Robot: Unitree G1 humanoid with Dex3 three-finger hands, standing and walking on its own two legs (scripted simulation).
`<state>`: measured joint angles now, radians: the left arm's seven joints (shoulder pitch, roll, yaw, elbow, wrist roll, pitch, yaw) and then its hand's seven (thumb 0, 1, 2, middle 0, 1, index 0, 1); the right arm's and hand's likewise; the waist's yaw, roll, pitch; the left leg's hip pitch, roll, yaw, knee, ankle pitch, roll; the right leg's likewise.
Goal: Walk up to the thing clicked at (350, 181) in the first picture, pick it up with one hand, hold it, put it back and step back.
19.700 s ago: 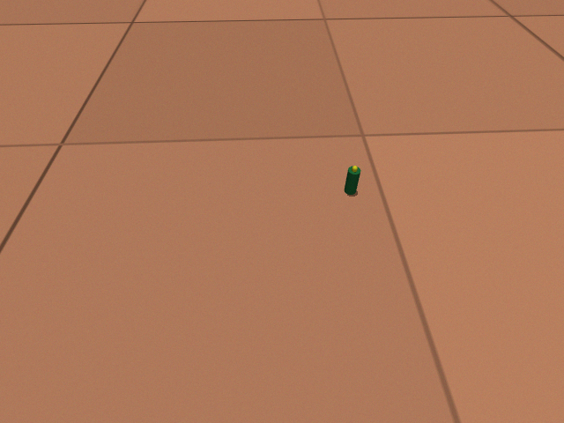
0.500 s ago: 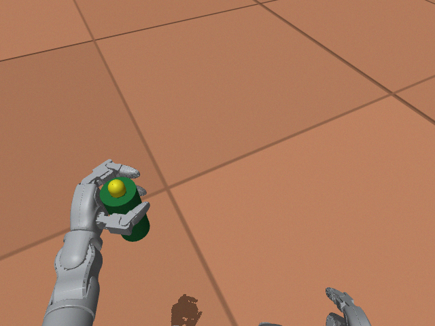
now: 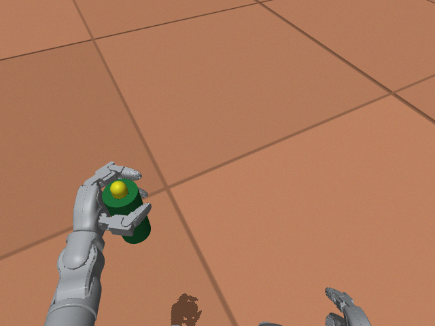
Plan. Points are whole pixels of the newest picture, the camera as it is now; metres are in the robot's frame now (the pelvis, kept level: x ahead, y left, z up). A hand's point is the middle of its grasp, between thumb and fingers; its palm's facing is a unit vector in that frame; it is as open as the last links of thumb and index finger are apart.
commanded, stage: crouch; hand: left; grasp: from the side
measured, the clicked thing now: (127, 210) +0.33 +0.17 +0.02
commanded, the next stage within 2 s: lower in 1.72 s
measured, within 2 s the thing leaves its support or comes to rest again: neither
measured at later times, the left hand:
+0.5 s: hand (147, 234) +0.36 +0.18 -0.17, palm faces +0.02 -1.00 -0.01, open 8.4 cm
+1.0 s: hand (158, 256) +0.38 +0.19 -0.39, palm faces +0.06 -1.00 -0.02, open 8.4 cm
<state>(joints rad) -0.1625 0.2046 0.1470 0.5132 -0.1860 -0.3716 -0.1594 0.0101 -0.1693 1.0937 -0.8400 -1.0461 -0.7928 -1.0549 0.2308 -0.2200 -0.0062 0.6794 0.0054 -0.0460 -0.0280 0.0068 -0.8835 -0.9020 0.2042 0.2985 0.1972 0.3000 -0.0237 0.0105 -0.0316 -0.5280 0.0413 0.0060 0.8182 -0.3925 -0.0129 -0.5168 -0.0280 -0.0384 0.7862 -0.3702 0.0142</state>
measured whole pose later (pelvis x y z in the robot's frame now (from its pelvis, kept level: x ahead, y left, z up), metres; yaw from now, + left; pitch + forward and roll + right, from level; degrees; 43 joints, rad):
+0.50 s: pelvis -0.04 +0.00 -0.16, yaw +0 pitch +28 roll -2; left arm -0.46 0.28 0.30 0.94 -0.17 -0.72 -0.25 0.01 -0.17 1.10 -0.84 -1.04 -0.80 -1.05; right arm 0.18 -0.27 -0.01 0.68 -0.06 -0.07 0.03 0.00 -0.88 -0.90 0.20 0.30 0.20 0.30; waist -0.08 0.00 -0.19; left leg -1.46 0.04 -0.04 1.59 -0.63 -0.02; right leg -1.45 -0.04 -0.04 1.57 -0.61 0.00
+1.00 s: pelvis -0.08 +0.00 -0.34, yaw -2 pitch +33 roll -3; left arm -0.70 0.39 0.43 1.15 -0.09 -0.80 -0.22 0.01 -0.17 1.10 -0.84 -1.04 -0.80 -1.05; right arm 0.09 -0.26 0.04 0.74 -0.12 -0.05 0.09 0.00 -0.91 -0.91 0.20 0.30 0.20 0.30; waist -0.14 -0.02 -0.12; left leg -2.08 0.03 -0.08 2.20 -0.69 -0.02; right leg -2.06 -0.04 -0.04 2.15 -0.67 0.00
